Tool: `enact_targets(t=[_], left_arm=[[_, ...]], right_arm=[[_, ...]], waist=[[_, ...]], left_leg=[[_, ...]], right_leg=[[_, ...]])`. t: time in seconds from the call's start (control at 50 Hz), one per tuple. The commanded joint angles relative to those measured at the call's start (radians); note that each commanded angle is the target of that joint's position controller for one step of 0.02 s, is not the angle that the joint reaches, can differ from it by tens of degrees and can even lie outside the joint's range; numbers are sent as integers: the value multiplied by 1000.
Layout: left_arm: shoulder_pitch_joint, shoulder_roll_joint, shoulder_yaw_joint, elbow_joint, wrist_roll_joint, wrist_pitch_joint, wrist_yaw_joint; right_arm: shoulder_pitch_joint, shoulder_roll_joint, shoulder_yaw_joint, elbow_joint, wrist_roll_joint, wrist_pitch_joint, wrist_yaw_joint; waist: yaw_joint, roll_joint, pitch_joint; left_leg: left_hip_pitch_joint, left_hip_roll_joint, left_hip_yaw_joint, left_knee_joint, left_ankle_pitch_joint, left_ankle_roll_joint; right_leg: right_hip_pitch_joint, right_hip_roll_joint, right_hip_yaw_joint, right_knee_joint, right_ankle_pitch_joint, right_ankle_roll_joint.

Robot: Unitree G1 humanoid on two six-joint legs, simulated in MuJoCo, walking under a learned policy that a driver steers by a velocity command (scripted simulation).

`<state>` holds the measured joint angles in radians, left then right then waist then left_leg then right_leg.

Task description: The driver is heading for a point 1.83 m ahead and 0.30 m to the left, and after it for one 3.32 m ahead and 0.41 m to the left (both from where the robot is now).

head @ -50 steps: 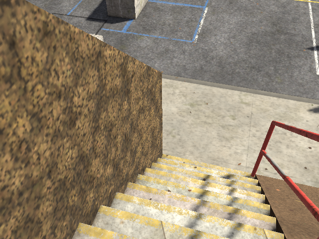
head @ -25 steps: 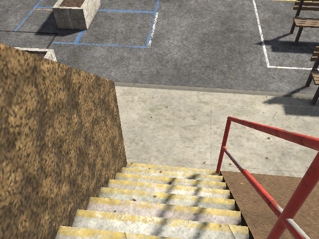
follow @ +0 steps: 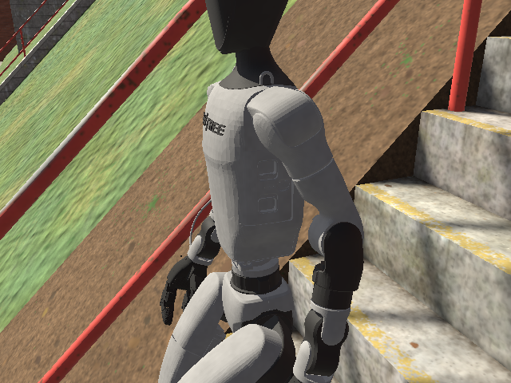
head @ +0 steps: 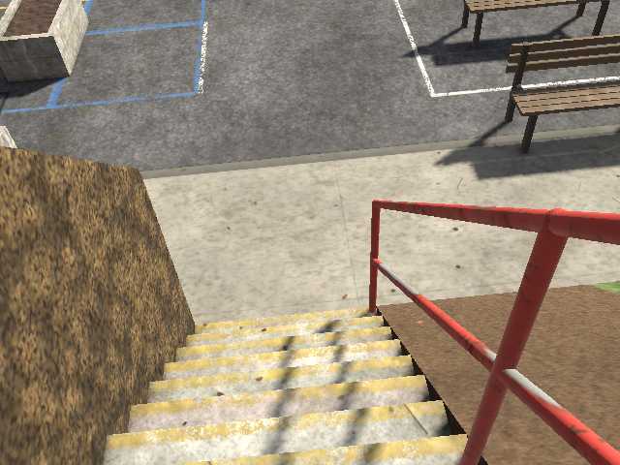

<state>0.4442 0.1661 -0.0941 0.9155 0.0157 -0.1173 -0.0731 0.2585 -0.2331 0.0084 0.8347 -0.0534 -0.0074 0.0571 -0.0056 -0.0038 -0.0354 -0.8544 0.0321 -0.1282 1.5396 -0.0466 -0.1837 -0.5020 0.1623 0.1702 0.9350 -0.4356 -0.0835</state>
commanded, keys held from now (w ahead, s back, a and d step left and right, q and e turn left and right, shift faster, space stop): q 0.22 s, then w+q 0.22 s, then w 0.12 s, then w+e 0.38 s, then e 0.06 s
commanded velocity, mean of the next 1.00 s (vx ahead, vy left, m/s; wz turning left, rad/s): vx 0.27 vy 0.00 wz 0.15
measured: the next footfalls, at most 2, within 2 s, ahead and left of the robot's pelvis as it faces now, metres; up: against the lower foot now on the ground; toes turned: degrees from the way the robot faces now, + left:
left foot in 0.12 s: +0.00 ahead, +0.22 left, +0.00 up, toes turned +6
right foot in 0.96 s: +0.25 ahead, +0.02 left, -0.21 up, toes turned +6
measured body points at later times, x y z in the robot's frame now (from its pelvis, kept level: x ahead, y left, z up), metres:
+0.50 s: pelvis +0.00 +0.13 +0.03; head -0.01 +0.14 +0.48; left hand +0.05 +0.39 -0.10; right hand -0.02 -0.11 -0.11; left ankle -0.04 +0.21 -0.69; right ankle +0.07 -0.01 -0.56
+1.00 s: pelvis +0.19 +0.10 -0.17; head +0.16 +0.09 +0.28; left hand +0.15 +0.37 -0.30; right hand +0.20 -0.12 -0.32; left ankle +0.03 +0.22 -0.60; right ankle +0.21 +0.02 -0.91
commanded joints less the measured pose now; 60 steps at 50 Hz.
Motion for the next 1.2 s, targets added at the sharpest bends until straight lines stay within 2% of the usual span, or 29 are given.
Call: enact_targets(t=[0.02, 0.04, 0.08, 0.12, 0.14, 0.2, 0.24, 0.28, 0.32, 0.38, 0.48, 0.64, 0.66, 0.68, 0.7, 0.72, 0.78, 0.8, 0.88, 0.92, 0.96, 0.98, 1.0, 1.06, 1.08, 1.1, 1.14, 1.16, 1.2], left_arm=[[-47, 187, 23, -50, -9, -9, -21], [-108, 233, 40, -59, -3, -10, -21], [-85, 254, 66, -73, -96, 9, -8], [-200, 296, 92, -102, -11, 20, -1], [-166, 292, 118, -152, -79, 39, 29], [-59, 377, 169, -154, -31, 66, 65], [-129, 307, 162, -177, -3, 59, 74], [-306, 231, 149, -270, 52, 58, 83], [-324, 188, 140, -247, 64, 57, 78], [-198, 127, 112, -143, 94, 39, 67], [-116, 120, 72, -120, 105, 56, -8], [-232, 119, 74, -86, 114, 49, 24], [-322, 195, 132, -134, -6, 87, 75], [-362, 172, 128, -143, -18, 96, 89], [-315, 30, 49, -77, 148, 58, 31], [-373, 28, 66, -70, 154, 46, 17], [-264, 41, 60, -1, 100, 37, -29], [-70, 68, 68, 52, 132, 46, -30], [-15, 172, 94, 32, 111, 52, -17], [28, 205, 123, 72, 38, 42, -13], [442, 277, 170, 234, 98, 32, 13], [360, 338, 180, 189, 92, 28, 5], [311, 368, 191, 144, 76, 17, -7], [187, 85, 120, 183, 94, 36, 19], [160, -65, 76, 184, 96, 17, 37], [95, -121, 48, 147, 55, 1, 56], [134, 41, 61, 142, 92, -22, 73], [145, 128, 82, 133, 95, -34, 68], [370, 13, 57, 250, 60, -57, 116]], right_arm=[[98, -107, -37, -11, 1, -16, 19], [94, -100, -37, -21, -8, -17, 31], [-81, -74, -25, -46, 14, -21, 27], [221, -63, -28, 36, -36, -29, 18], [-13, -57, -13, -76, 8, -27, -13], [-39, -78, -9, -74, 36, -45, -73], [39, -116, -16, -77, 18, -64, -82], [453, -240, -79, 31, -49, -90, -55], [536, -202, -96, 50, -41, -97, 0], [317, -50, -51, 21, -14, -100, 9], [296, -49, -20, 131, -18, -135, -29], [478, -42, -9, 274, -43, -151, -47], [460, -164, -61, 257, 93, -78, -76], [491, -111, -58, 282, 74, -57, -101], [717, 113, 16, 330, -39, -116, -102], [777, 138, 19, 356, -27, -121, -113], [417, 55, 33, 238, -37, -98, -47], [276, 8, 37, 190, -64, -100, -20], [111, -109, 24, 139, -25, -121, -28], [177, -139, 9, 176, -23, -75, -14], [283, -166, -49, 188, -58, -69, 65], [290, -97, -62, 134, -25, -77, 78], [137, -74, -45, -5, 5, -90, 63], [6, 7, -3, -74, 31, -80, -30], [103, 105, 34, -29, -12, -60, -16], [85, 72, 24, -8, -19, -48, -4], [37, 110, 36, -18, 12, -56, 14], [61, 64, 28, -26, 9, -59, 17], [-149, -16, 12, -93, -59, -55, 7]], waist=[[-69, -161, -8], [-88, -167, 34], [33, -142, 93], [-70, -191, 6], [29, -67, 26], [130, -136, -83], [77, -101, -102], [-125, 184, -39], [-183, 117, 132], [-37, 146, 95], [-24, 67, 58], [-88, 157, 46], [-104, 44, 67], [-140, 116, 77], [-231, 237, 71], [-260, 184, 147], [-80, 65, 171], [53, 121, 152], [70, 48, 150], [74, -42, 160], [138, -209, -27], [29, -244, -70], [75, -166, -97], [-26, 6, 121], [-56, -6, 153], [-44, 9, 190], [-77, -161, 92], [-79, -94, 72], [72, -51, 26]], left_leg=[[152, 24, 21, -112, -20, -23], [212, 24, 56, -196, -45, -13], [254, 27, 117, -808, -380, -24], [463, 10, 101, -449, -132, 3], [252, -38, 133, -988, -335, 48], [271, -57, 163, -908, -150, 125], [419, -41, 130, -928, -53, 233], [948, 180, -357, -1182, -240, 475], [1051, 261, -596, -1264, -755, 424], [621, 131, -377, -1209, -553, 398], [289, 16, -227, -1097, -438, 424], [569, 85, -422, -813, -86, 508], [680, 91, -431, -794, 169, 468], [788, 94, -465, -668, 37, 469], [1074, 137, -489, -653, -176, 496], [1091, 134, -525, -650, -233, 486], [62, -5, -212, -744, -566, 454], [-242, -7, -229, -697, -548, 446], [73, 51, -158, -436, -348, 352], [242, 62, -120, -205, -341, 368], [106, -119, 31, 545, -453, 303], [-228, -154, 171, 773, -730, 246], [-390, -171, 144, 684, -700, 204], [-439, 37, 38, 428, -525, 265], [-373, 131, -21, 21, -115, 289], [-159, 119, 78, -273, 199, 277], [221, 38, 216, -19, 378, 183], [180, 24, 214, 26, 290, 160], [-202, 46, 86, -275, 233, 157]], right_leg=[[27, -277, 329, -306, 432, -13], [-18, -286, 304, -351, 427, -23], [97, -285, 377, -483, 28, -50], [-30, -344, 391, -382, 304, -176], [245, -339, 377, -441, 337, -228], [421, -416, 403, -434, 362, -296], [248, -337, 187, -379, 152, -201], [-367, -52, -143, 40, -264, 44], [-719, -113, 17, 105, -170, 74], [-455, -193, -90, 408, 50, 43], [-292, -219, -168, 596, 288, 98], [-450, -209, -163, 397, 206, 108], [-463, -195, -125, 240, 232, 131], [-572, -223, -20, 167, 345, 135], [-908, -295, 17, 25, 481, 115], [-986, -296, 15, -85, 514, 84], [-17, -240, -204, -225, 1024, 24], [283, -220, -218, 130, 1010, 73], [323, -232, -198, -165, 598, 124], [464, -218, -253, -733, 477, 84], [807, -297, -116, -499, 900, -132], [951, -387, 24, -296, 1393, -250], [944, -496, 255, -352, 1303, -393], [343, -536, 338, -424, 624, -308], [200, -428, 202, -409, 625, -202], [-95, -326, 65, -407, 629, -191], [-417, -221, 61, -334, 677, -123], [-387, -230, 103, -284, 699, -111], [113, -221, 222, -121, 499, -95]])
